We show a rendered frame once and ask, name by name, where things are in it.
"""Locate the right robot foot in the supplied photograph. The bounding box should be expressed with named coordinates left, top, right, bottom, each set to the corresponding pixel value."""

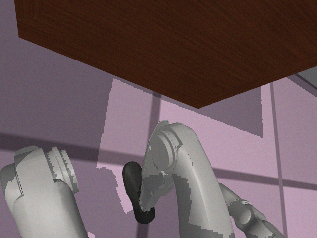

left=122, top=161, right=155, bottom=224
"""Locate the right robot arm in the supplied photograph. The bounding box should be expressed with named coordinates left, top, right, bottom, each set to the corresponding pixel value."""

left=229, top=199, right=286, bottom=238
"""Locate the right robot hand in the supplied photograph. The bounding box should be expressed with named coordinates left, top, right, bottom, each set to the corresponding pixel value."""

left=219, top=183, right=241, bottom=211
